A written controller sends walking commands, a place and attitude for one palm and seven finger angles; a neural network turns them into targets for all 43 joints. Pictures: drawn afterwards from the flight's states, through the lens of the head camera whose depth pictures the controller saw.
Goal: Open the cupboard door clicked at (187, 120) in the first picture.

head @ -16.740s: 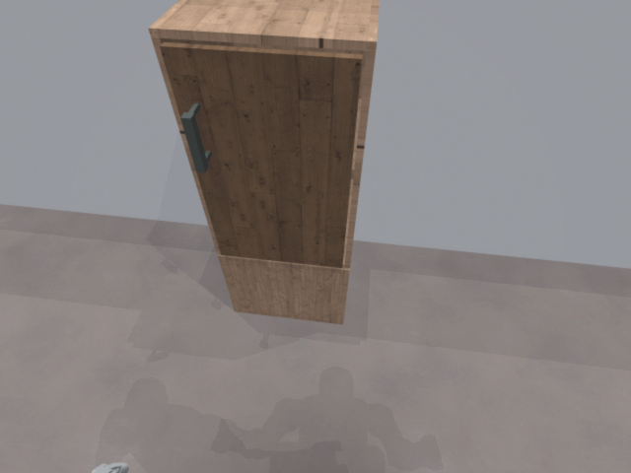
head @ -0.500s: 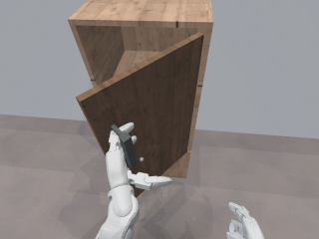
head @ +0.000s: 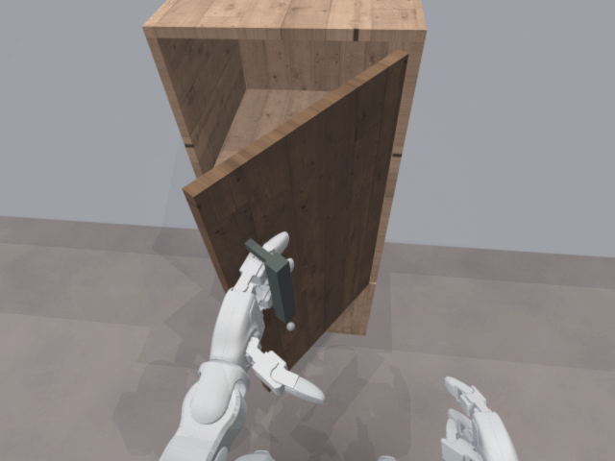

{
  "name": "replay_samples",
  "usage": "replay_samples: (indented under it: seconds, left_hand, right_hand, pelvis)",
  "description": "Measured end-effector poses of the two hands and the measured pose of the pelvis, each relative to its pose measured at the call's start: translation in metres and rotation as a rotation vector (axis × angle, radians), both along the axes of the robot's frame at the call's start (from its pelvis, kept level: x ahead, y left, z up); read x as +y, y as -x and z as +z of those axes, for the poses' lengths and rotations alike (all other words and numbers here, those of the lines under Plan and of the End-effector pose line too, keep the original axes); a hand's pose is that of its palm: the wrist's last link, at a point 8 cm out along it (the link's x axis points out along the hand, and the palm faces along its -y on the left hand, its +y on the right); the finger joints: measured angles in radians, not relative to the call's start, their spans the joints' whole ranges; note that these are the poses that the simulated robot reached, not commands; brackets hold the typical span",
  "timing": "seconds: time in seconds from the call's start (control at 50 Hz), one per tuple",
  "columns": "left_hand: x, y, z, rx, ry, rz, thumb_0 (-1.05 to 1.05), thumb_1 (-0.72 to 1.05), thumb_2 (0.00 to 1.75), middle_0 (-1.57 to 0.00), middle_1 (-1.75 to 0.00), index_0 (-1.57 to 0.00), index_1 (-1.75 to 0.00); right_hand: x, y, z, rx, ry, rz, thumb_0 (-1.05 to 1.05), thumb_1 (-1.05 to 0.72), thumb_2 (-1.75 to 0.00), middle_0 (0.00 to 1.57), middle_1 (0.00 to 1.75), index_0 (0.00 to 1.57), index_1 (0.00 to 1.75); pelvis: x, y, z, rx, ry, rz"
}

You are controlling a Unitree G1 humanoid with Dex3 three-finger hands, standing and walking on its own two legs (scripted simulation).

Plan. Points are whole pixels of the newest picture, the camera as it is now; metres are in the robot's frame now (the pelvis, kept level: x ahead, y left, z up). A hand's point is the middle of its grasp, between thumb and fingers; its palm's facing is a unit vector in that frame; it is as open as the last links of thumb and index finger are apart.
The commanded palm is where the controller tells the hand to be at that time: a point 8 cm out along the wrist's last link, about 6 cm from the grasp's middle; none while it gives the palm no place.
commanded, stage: slide the hand sideways off the handle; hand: left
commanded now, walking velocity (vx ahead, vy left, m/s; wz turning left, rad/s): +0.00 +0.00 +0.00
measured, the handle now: (270, 282) +0.32 +0.07 +0.07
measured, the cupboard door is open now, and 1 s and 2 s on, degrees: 54 54 54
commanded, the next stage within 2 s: draw the hand back to the body in 0.88 s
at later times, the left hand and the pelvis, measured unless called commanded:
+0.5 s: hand (253, 363) +0.22 +0.07 +0.07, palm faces -0.12 -0.99 -0.02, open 16.2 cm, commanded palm +0.19 +0.14 +0.07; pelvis +0.01 -0.01 -0.01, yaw +0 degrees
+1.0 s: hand (213, 400) +0.18 +0.11 +0.06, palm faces -0.10 -0.99 -0.03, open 16.3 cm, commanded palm +0.16 +0.17 +0.07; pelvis +0.01 -0.01 -0.03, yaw +1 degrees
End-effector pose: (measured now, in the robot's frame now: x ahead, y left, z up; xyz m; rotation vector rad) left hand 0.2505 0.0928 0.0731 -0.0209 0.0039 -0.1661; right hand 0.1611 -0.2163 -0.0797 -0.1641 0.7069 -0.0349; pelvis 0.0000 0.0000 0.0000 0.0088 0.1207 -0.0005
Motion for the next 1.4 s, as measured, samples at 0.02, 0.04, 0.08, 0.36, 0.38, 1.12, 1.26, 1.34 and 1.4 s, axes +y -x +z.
replay_samples:
  seconds: [0.02,0.04,0.08,0.36,0.38,1.12,1.26,1.34,1.4]
  left_hand:
    - [0.001,0.002,0.001,-0.006,0.000,0.013,-0.01,-0.51,0.30,-0.18,-0.33,-0.16,-0.33]
    - [0.002,0.004,0.002,-0.013,-0.002,0.022,-0.01,-0.50,0.30,-0.17,-0.32,-0.16,-0.33]
    - [0.004,0.008,0.002,-0.025,-0.011,0.031,-0.01,-0.50,0.30,-0.17,-0.32,-0.16,-0.32]
    - [0.029,0.036,-0.003,0.004,-0.031,0.039,-0.01,-0.50,0.30,-0.17,-0.31,-0.17,-0.31]
    - [0.031,0.037,-0.003,0.005,-0.033,0.043,-0.01,-0.50,0.30,-0.18,-0.32,-0.17,-0.31]
    - [0.080,0.078,0.005,-0.011,-0.077,0.056,-0.01,-0.50,0.30,-0.15,-0.30,-0.16,-0.30]
    - [0.096,0.077,0.026,-0.017,-0.091,0.091,-0.01,-0.50,0.30,-0.15,-0.30,-0.16,-0.30]
    - [0.106,0.079,0.033,-0.011,-0.100,0.098,-0.01,-0.50,0.30,-0.15,-0.30,-0.16,-0.30]
    - [0.115,0.080,0.038,-0.010,-0.104,0.106,-0.01,-0.50,0.30,-0.15,-0.30,-0.16,-0.30]
  right_hand:
    - [0.000,0.001,0.001,-0.003,0.000,0.001,0.01,-0.90,-0.90,0.20,0.30,0.20,0.30]
    - [0.001,0.001,0.002,-0.005,0.000,0.002,0.01,-0.90,-0.90,0.20,0.30,0.20,0.30]
    - [0.001,0.001,0.003,-0.008,0.001,0.006,0.01,-0.90,-0.90,0.20,0.30,0.20,0.30]
    - [-0.003,-0.014,0.003,-0.048,0.012,0.012,0.01,-0.90,-0.90,0.20,0.30,0.20,0.30]
    - [-0.003,-0.016,0.003,-0.051,0.013,0.013,0.01,-0.90,-0.90,0.20,0.30,0.20,0.30]
    - [-0.011,-0.022,-0.005,-0.119,0.020,-0.032,0.01,-0.90,-0.90,0.20,0.30,0.20,0.30]
    - [-0.001,-0.018,0.007,-0.132,0.001,-0.041,0.01,-0.90,-0.90,0.20,0.30,0.21,0.30]
    - [0.001,-0.019,0.014,-0.142,0.009,-0.034,0.01,-0.90,-0.90,0.20,0.30,0.21,0.30]
    - [0.002,-0.022,0.019,-0.152,0.018,-0.027,0.01,-0.90,-0.90,0.20,0.30,0.21,0.30]
  pelvis:
    - [0.000,0.000,0.000,0.001,-0.001,-0.002]
    - [0.000,0.000,0.000,0.002,-0.001,-0.004]
    - [0.000,-0.001,-0.001,0.003,-0.001,-0.006]
    - [-0.004,-0.007,-0.008,0.020,0.005,-0.001]
    - [-0.004,-0.007,-0.008,0.022,0.005,0.000]
    - [-0.008,-0.004,-0.025,0.039,0.024,0.011]
    - [-0.002,-0.007,-0.013,0.009,0.027,0.007]
    - [0.001,-0.009,-0.007,-0.009,0.030,0.009]
    - [0.003,-0.011,-0.004,-0.021,0.033,0.011]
